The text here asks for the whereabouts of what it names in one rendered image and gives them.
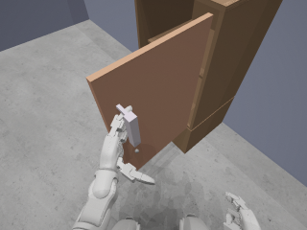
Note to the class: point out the robot left hand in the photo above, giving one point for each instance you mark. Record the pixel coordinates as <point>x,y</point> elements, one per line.
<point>112,148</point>

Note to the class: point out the left robot thigh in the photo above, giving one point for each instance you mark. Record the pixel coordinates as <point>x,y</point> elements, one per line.
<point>127,224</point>

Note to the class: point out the handle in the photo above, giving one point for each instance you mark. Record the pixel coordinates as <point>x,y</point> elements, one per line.
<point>132,126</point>

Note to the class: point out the robot right shin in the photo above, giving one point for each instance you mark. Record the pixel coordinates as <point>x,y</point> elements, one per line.
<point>191,215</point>

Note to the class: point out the robot left forearm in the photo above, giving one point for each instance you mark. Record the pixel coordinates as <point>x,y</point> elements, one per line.
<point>102,194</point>

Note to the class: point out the robot right hand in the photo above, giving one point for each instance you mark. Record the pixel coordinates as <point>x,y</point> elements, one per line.
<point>245,220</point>

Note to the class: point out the cupboard door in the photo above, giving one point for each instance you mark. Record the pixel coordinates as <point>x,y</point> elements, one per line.
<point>159,82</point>

